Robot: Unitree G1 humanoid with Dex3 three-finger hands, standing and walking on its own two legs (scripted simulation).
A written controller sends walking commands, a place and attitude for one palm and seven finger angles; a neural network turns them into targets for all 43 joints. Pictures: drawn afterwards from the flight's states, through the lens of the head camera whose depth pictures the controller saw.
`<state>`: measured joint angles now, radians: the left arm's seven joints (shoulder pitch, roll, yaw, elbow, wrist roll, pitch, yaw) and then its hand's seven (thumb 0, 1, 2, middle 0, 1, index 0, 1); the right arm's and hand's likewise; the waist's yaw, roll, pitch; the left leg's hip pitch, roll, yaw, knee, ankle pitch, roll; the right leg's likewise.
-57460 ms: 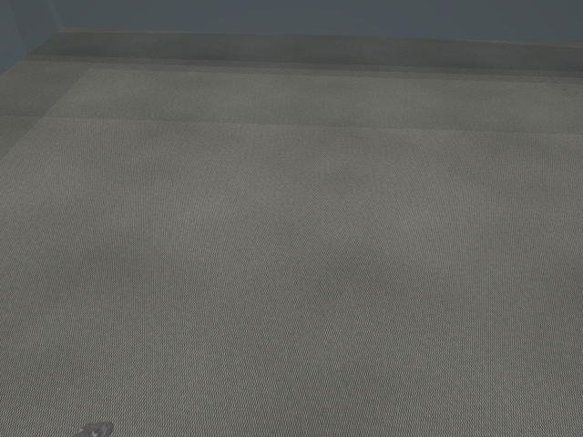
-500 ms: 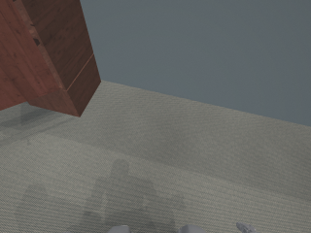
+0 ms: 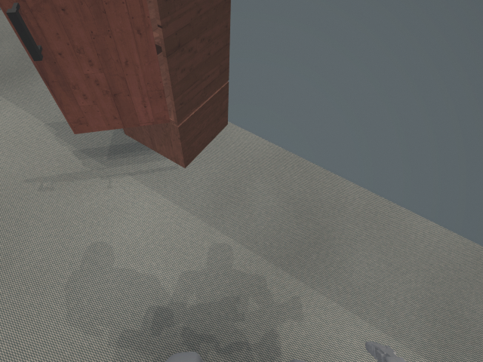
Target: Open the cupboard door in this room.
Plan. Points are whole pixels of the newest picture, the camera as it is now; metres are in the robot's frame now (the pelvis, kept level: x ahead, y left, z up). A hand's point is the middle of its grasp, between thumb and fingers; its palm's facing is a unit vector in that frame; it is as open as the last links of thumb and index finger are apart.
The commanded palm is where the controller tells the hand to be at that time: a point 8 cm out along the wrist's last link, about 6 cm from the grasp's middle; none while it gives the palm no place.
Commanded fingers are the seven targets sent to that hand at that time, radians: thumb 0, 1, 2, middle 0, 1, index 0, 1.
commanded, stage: turn to face it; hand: left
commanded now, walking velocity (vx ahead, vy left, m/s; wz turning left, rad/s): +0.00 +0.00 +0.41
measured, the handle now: (27, 32) +0.88 +0.66 +0.00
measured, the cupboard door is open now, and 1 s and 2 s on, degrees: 46 46 46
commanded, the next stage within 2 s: take the last steps up to it in 0.36 s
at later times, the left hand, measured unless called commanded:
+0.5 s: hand out of the picture +0.03 +0.16 -0.15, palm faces +0.22 -0.95 -0.23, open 7.4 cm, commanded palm none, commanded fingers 0.00 0.90 0.90 -0.20 -0.30 -0.20 -0.30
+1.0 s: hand (119, 359) +0.13 +0.22 -0.14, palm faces +0.36 -0.90 -0.23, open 7.4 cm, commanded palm none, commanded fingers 0.00 0.90 0.90 -0.20 -0.30 -0.20 -0.30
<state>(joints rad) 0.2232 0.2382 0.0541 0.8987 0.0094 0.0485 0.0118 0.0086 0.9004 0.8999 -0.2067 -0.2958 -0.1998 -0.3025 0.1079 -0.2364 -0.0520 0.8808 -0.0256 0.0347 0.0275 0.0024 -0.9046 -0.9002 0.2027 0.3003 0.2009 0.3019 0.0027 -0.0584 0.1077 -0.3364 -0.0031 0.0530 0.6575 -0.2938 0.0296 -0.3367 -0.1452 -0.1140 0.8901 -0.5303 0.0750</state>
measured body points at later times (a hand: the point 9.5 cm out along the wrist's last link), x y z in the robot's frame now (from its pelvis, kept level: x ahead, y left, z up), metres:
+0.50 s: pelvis +0.02 -0.03 +0.02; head +0.07 -0.03 +0.47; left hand +0.02 +0.21 -0.13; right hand +0.15 -0.27 -0.13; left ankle -0.01 +0.08 -0.68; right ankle +0.02 -0.16 -0.72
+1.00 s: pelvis +0.11 +0.00 +0.01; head +0.13 -0.01 +0.46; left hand +0.11 +0.27 -0.12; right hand +0.16 -0.23 -0.15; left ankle +0.01 +0.08 -0.69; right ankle +0.17 -0.12 -0.72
